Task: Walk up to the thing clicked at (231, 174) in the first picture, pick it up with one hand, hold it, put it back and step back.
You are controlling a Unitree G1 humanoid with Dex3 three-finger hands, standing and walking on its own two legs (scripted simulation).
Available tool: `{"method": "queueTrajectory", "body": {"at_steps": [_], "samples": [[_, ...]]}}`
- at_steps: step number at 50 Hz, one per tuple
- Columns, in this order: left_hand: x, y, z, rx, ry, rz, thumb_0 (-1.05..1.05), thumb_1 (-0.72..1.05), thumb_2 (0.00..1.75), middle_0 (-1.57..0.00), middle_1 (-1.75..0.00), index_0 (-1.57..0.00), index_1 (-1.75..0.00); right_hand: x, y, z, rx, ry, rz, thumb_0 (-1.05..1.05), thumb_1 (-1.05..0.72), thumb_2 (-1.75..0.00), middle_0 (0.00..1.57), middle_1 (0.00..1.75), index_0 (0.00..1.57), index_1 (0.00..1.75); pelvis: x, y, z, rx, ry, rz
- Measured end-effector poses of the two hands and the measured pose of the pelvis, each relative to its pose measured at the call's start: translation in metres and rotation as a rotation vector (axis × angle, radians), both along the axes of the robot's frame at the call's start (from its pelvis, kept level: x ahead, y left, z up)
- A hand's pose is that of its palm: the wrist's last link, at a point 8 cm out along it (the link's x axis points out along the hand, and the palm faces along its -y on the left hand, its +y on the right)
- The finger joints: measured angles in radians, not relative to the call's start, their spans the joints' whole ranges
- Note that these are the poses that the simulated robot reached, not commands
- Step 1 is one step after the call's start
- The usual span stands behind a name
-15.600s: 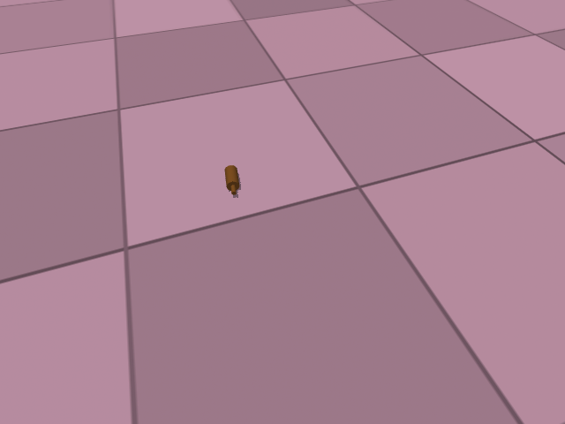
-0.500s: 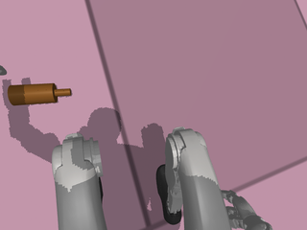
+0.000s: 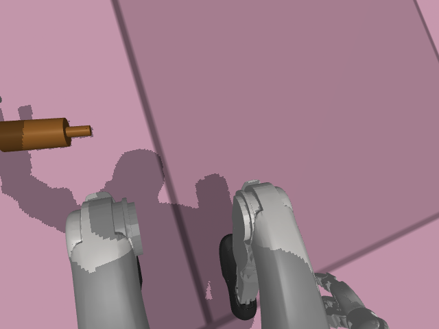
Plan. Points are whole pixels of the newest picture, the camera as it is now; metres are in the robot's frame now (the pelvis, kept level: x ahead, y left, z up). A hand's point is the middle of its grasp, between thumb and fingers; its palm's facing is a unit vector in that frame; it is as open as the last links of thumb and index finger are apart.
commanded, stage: rise first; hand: left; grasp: from above
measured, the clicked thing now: (48, 133) +0.46 +0.34 -0.28
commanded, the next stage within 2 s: approach in 1.30 s
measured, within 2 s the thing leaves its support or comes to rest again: neither
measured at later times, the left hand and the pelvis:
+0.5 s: hand out of the picture +0.41 +0.39 -0.17, palm faces -0.43 -0.11 -0.89, open 14.0 cm; pelvis +0.00 +0.00 -0.01, yaw +0 degrees
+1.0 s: hand out of the picture +0.41 +0.39 -0.16, palm faces -0.44 -0.11 -0.89, open 13.7 cm; pelvis +0.00 +0.00 +0.00, yaw -1 degrees
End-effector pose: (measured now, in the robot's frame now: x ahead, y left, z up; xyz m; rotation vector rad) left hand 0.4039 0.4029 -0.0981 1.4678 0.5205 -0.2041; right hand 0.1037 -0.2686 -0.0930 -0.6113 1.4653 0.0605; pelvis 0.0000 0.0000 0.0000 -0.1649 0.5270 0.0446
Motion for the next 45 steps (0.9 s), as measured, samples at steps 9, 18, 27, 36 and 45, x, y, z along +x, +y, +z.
{"method": "queueTrajectory", "body": {"at_steps": [9,18,27,36,45], "samples": [[0.002,-0.003,-0.003,-0.004,-0.009,-0.003,0.00,-0.55,1.03,-0.11,-0.96,-0.09,-0.99,-0.002,0.002,0.000,0.003,-0.012,0.006,0.00,-0.91,-0.90,0.21,0.30,0.20,0.30,-0.002,0.000,-0.002,-0.003,-0.010,-0.001],[0.004,-0.008,-0.008,0.000,-0.008,-0.001,0.00,-0.53,1.01,-0.13,-0.94,-0.11,-0.97,-0.010,0.003,0.001,0.005,-0.018,0.002,0.00,-0.91,-0.90,0.21,0.30,0.20,0.30,-0.004,0.000,-0.005,-0.004,-0.017,-0.003],[0.007,-0.010,-0.014,0.002,-0.008,0.010,0.00,-0.50,0.98,-0.15,-0.93,-0.13,-0.95,-0.019,0.002,0.002,0.007,-0.011,-0.008,0.00,-0.91,-0.90,0.21,0.30,0.20,0.30,-0.004,0.000,-0.005,-0.006,-0.017,-0.005],[0.011,-0.007,-0.010,0.015,-0.011,0.019,0.00,-0.47,0.95,-0.17,-0.93,-0.16,-0.94,-0.020,0.001,0.002,0.007,-0.004,-0.010,0.00,-0.91,-0.90,0.21,0.30,0.20,0.30,-0.003,0.001,-0.005,-0.008,-0.012,-0.005],[0.010,-0.007,-0.005,0.009,0.001,0.002,0.00,-0.45,0.94,-0.18,-0.93,-0.17,-0.93,-0.013,0.004,0.002,0.021,-0.010,-0.002,0.00,-0.91,-0.90,0.21,0.30,0.20,0.30,-0.002,0.001,-0.002,-0.010,-0.011,-0.003]]}}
